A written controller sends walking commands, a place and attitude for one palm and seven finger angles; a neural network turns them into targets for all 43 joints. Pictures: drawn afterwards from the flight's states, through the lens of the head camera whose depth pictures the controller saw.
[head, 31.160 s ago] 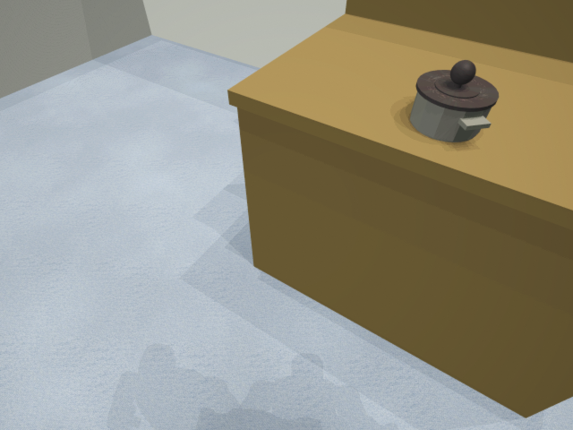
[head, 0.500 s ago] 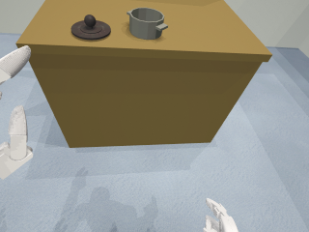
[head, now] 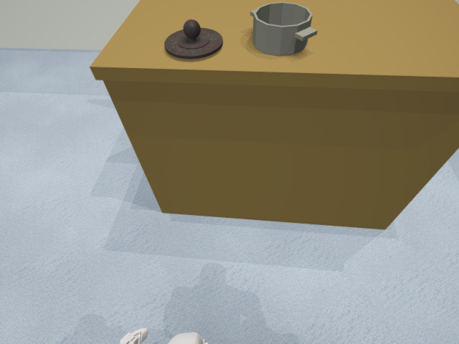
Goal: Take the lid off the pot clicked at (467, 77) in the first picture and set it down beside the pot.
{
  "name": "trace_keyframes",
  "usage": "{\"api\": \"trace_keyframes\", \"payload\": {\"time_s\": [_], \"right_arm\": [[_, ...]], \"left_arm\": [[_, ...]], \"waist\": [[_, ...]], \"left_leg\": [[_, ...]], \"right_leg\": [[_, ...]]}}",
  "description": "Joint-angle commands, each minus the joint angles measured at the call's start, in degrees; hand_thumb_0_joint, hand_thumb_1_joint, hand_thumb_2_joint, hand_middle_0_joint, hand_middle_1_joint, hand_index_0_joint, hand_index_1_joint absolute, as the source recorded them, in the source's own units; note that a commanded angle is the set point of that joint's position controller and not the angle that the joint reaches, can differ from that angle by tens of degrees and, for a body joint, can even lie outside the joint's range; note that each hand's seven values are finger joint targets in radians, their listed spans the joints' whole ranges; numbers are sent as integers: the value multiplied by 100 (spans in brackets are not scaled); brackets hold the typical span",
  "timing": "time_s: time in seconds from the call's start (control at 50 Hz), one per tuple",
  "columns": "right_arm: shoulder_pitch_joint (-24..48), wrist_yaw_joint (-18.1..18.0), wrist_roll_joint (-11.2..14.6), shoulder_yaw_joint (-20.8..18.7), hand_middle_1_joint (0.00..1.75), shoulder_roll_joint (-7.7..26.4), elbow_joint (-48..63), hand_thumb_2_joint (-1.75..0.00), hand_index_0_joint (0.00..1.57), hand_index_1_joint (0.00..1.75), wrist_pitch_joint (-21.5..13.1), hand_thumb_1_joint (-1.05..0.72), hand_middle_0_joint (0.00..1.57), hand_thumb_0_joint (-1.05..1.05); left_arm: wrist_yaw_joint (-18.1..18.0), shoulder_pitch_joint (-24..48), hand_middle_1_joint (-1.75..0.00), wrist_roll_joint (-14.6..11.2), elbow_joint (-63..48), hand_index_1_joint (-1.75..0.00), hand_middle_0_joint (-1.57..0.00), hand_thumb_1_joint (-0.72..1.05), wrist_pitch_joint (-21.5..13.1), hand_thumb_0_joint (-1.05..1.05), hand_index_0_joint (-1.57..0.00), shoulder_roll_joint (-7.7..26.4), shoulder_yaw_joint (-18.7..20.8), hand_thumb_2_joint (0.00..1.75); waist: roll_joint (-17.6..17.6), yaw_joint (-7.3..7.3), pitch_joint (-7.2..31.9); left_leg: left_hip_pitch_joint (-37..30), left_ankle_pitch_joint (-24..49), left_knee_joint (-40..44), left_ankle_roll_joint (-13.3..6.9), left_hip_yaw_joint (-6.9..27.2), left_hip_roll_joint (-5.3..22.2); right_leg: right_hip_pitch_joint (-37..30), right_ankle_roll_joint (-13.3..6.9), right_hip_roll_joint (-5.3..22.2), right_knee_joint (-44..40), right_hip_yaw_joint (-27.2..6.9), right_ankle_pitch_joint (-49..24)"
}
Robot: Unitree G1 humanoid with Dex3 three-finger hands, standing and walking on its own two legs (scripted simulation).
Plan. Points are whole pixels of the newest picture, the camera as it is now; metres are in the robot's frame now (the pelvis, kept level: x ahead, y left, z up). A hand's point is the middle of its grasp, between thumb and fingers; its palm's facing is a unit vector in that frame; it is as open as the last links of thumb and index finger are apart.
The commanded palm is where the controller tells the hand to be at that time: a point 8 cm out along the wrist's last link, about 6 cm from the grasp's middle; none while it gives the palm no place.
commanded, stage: let the arm hang, fingers relaxed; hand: left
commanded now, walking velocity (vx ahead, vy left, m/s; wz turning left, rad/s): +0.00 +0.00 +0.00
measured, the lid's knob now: (191, 29) +0.84 +0.14 +0.13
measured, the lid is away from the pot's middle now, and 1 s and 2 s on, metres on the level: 0.24 0.24 0.24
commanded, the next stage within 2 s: look to check the result in 0.78 s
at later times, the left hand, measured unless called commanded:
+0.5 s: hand out of the picture +0.15 +0.18 -0.14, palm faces -0.05 -0.97 -0.22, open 7.3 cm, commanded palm none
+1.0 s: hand out of the picture +0.11 +0.17 -0.15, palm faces -0.01 -0.98 -0.22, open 7.2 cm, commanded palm none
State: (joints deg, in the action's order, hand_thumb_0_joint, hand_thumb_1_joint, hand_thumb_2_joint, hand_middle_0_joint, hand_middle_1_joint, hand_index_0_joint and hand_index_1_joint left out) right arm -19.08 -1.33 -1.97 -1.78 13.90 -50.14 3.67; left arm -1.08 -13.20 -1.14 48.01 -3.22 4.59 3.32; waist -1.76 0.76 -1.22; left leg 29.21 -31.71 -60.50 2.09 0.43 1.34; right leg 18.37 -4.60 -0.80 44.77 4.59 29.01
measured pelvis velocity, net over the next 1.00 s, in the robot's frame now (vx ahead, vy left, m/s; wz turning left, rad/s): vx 0.09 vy -0.01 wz -0.05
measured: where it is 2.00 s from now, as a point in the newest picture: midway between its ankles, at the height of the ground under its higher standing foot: outside the picture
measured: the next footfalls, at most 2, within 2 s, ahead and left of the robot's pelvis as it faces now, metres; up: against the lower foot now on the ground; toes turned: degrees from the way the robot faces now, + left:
left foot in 0.18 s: +0.04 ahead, +0.10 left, +0.00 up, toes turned +0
right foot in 0.38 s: +0.08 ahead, -0.12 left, +0.00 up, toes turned -3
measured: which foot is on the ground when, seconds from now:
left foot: up 0.00-0.16, down 0.18-1.00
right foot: down 0.00-0.20, up 0.22-0.36, down 0.38-1.00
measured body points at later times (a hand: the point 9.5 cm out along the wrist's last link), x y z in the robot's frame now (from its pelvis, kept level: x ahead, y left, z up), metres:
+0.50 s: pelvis +0.09 +0.01 +0.03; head +0.11 -0.01 +0.48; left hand +0.15 +0.23 -0.13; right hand +0.05 -0.20 -0.14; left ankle +0.00 +0.10 -0.71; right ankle +0.04 -0.12 -0.71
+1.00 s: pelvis +0.09 -0.01 +0.03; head +0.10 -0.02 +0.48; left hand +0.11 +0.22 -0.13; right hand +0.05 -0.22 -0.14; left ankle +0.00 +0.10 -0.71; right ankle +0.04 -0.12 -0.71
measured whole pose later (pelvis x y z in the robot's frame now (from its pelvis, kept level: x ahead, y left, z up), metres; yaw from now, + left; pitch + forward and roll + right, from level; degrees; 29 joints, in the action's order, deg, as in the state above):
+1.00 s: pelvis +0.09 -0.01 +0.03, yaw -3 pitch +0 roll -1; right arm -18.6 -3.7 -0.7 -1.7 7.0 -63.6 0.8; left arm -2.5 -11.7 0.0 69.9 -0.1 8.0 1.7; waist -2.1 1.6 -0.9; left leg 3.3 -21.5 -24.6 -0.4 -2.1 0.7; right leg 8.8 -1.0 -1.4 26.8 0.7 18.2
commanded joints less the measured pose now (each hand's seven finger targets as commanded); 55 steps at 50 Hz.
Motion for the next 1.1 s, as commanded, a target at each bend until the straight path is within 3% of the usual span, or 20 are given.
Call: {"api": "trace_keyframes", "payload": {"time_s": [0.0, 0.06, 0.1, 0.12, 0.14, 0.16, 0.18, 0.2, 0.24, 0.3, 0.34, 0.36, 0.4, 0.42, 0.46, 0.5, 0.6, 0.7, 0.74, 1.08], "right_arm": [[343, -42, 35, -223, 30, 141, 436, -90, 20, 30, -282, -90, 20, 0], [257, 2, 113, -180, 30, -70, 244, -90, 20, 30, -317, -90, 20, 0], [-148, -21, 135, -151, 30, -116, -40, -90, 20, 30, -359, -90, 20, 0], [-459, -30, 148, -169, 30, -86, -241, -90, 20, 30, -403, -90, 20, 0], [-680, -80, 102, -191, 30, 160, -320, -90, 20, 30, -448, -90, 20, 0], [-759, -148, 87, -215, 30, 445, -327, -90, 20, 30, -428, -90, 20, 0], [-761, -167, 90, -189, 30, 406, -416, -90, 20, 30, -357, -90, 20, 0], [-604, -194, 73, -121, 30, 346, -498, -90, 20, 30, -329, -90, 20, 0], [-402, -216, 59, -69, 30, 182, -545, -90, 20, 30, -325, -90, 20, 0], [-375, -219, 111, -75, 30, 201, -701, -90, 20, 30, -338, -90, 20, 0], [-263, -216, 182, -69, 30, 86, -707, -90, 20, 30, -373, -90, 20, 0], [-229, -196, 185, -60, 30, 22, -727, -90, 20, 30, -383, -90, 20, 0], [-217, -166, 153, -49, 30, -84, -861, -90, 20, 30, -375, -90, 20, 0], [-200, -168, 136, -53, 30, -125, -919, -90, 20, 30, -348, -90, 20, 0], [-419, -200, 129, -46, 30, -174, -1072, -90, 20, 30, -365, -90, 20, 0], [-573, -223, 143, -60, 30, -177, -1153, -90, 20, 30, -385, -90, 20, 0], [-634, -261, 148, -88, 30, -229, -1218, -90, 20, 30, -382, -90, 20, 0], [-649, -277, 140, -104, 30, -272, -1266, -90, 20, 30, -356, -90, 20, 0], [-642, -272, 139, -96, 30, -309, -1286, -90, 20, 30, -334, -90, 20, 0], [-506, -246, 129, -46, 30, -289, -1346, -90, 20, 30, -362, -90, 20, 0]], "left_arm": [[-211, -406, -30, 252, 454, -30, -20, 90, 27, 0, -20, 1155, 177, 90], [-220, -211, -30, 227, 834, -30, -20, 90, 119, 0, -20, 1041, 123, 90], [-200, -138, -30, 141, 1070, -30, -20, 90, 134, 0, -20, 1060, 79, 90], [-192, -52, -30, 86, 1160, -30, -20, 90, 128, 0, -20, 1142, 66, 90], [-174, -195, -30, 40, 1149, -30, -20, 90, 134, 0, -20, 1059, 30, 90], [-160, -233, -30, -4, 1137, -30, -20, 90, 159, 0, -20, 844, -62, 90], [-178, -152, -30, 29, 1246, -30, -20, 90, 188, 0, -20, 792, -136, 90], [-163, -10, -30, 69, 1345, -30, -20, 90, 254, 0, -20, 821, -147, 90], [-101, 252, -30, 86, 1406, -30, -20, 90, 333, 0, -20, 820, -152, 90], [-42, 61, -30, 126, 1618, -30, -20, 90, 308, 0, -20, 821, -165, 90], [-85, -180, -30, 127, 1819, -30, -20, 90, 259, 0, -20, 976, -146, 90], [-106, -160, -30, 115, 1846, -30, -20, 90, 252, 0, -20, 1023, -154, 90], [-96, 123, -30, 107, 1836, -30, -20, 90, 320, 0, -20, 1049, -167, 90], [-98, 115, -30, 129, 1887, -30, -20, 90, 326, 0, -20, 996, -156, 90], [-135, -9, -30, 117, 1962, -30, -20, 90, 282, 0, -20, 874, -153, 90], [-163, -62, -30, 95, 1980, -30, -20, 90, 247, 0, -20, 915, -113, 90], [-181, -72, -30, 93, 1983, -30, -20, 90, 235, 0, -20, 921, -57, 90], [-191, -77, -30, 101, 1994, -30, -20, 90, 243, 0, -20, 831, -57, 90], [-186, -19, -30, 106, 1993, -30, -20, 90, 261, 0, -20, 815, -73, 90], [-136, -223, -30, 105, 2144, -30, -20, 90, 251, 0, -20, 721, -150, 90]], "waist": [[275, 52, 753], [1150, 69, 666], [1028, 249, 701], [584, 384, 796], [-31, 387, 1071], [-883, 352, 1153], [-885, 351, 876], [-789, 299, 478], [-813, 240, -105], [-249, 106, 195], [398, 33, 309], [439, 44, 282], [31, 39, -329], [221, 38, -523], [361, 67, -307], [124, 81, 154], [47, 82, 409], [135, 96, 280], [120, 113, -12], [111, 90, -215]], "left_leg": [[735, 111, -202, -13, -109, 64], [39, 334, 1672, -142, -293, 7], [-945, 1554, 3190, -242, -424, -202], [-1717, 2893, 3808, -325, -362, -70], [-2842, 4730, 3634, -659, 368, 655], [-3662, 6707, 3333, -1296, 1331, 1582], [-3563, 7443, 3508, -1632, 1237, 1879], [-3272, 7146, 3563, -1538, 997, 1707], [-2941, 6661, 3728, -1380, 990, 1512], [-2835, 6278, 3476, -853, 400, 1064], [-2255, 4659, 3383, -472, 139, 601], [-2117, 3759, 3564, -383, 60, 494], [-1770, 2675, 4024, -415, 232, 500], [-1808, 2878, 3904, -440, 206, 489], [-2132, 3927, 3686, -424, 86, 494], [-2376, 4505, 3574, -377, 12, 506], [-2480, 4694, 3459, -337, -54, 506], [-2470, 4489, 3487, -327, -61, 509], [-2388, 4245, 3570, -339, -17, 514], [-2272, 3182, 3879, -415, 83, 501]], "right_leg": [[-2151, -313, 1557, -1711, -2218, -7178], [-2452, -362, 1186, -1661, -1433, -7139], [-2352, 27, 837, -1304, -1097, -7295], [-2018, 255, 728, -877, -1011, -6919], [-1041, 483, 470, -314, -781, -5439], [74, 662, 179, 89, -567, -2327], [352, 609, -1, 388, -711, 430], [421, 538, 49, 262, -854, 653], [527, 559, 194, -282, -670, 305], [-361, 536, 128, -1552, -403, -1283], [-1182, 343, 420, -1959, -864, -3403], [-1260, 244, 659, -1891, -982, -3886], [-940, 266, 626, -1898, -885, -2987], [-812, 250, 528, -1864, -872, -3073], [-925, 195, 571, -1744, -860, -3976], [-1210, 188, 613, -1655, -828, -4504], [-1417, 168, 652, -1616, -772, -4933], [-1334, 174, 643, -1689, -762, -4935], [-1142, 179, 606, -1772, -770, -4580], [-969, 240, 564, -2188, -848, -3434]]}}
